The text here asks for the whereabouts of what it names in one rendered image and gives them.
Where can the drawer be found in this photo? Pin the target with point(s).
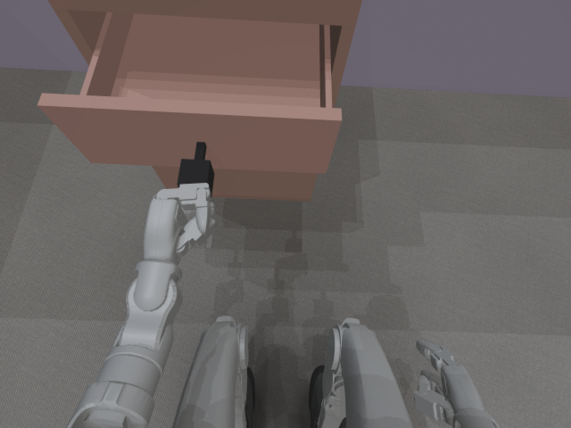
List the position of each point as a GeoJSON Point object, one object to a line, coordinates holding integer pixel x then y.
{"type": "Point", "coordinates": [258, 93]}

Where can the robot right forearm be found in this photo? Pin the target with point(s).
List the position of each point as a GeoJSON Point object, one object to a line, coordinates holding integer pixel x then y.
{"type": "Point", "coordinates": [473, 418]}

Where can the robot left hand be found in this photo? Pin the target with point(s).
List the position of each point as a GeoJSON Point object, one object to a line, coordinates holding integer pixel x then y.
{"type": "Point", "coordinates": [165, 220]}

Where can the right robot thigh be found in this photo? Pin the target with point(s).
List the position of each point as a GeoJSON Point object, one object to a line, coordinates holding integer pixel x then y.
{"type": "Point", "coordinates": [372, 396]}

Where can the robot right shin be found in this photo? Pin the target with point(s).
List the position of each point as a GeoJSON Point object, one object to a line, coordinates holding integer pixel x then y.
{"type": "Point", "coordinates": [333, 410]}

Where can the handle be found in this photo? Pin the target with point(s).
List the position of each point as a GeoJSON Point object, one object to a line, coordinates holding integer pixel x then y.
{"type": "Point", "coordinates": [198, 170]}

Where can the robot left forearm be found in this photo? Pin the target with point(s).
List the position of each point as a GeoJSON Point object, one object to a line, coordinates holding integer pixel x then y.
{"type": "Point", "coordinates": [122, 394]}

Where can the robot right hand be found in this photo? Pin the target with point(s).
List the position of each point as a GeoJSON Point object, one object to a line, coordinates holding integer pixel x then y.
{"type": "Point", "coordinates": [441, 398]}

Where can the cabinet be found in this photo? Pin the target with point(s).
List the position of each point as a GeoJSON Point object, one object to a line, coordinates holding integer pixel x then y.
{"type": "Point", "coordinates": [83, 20]}

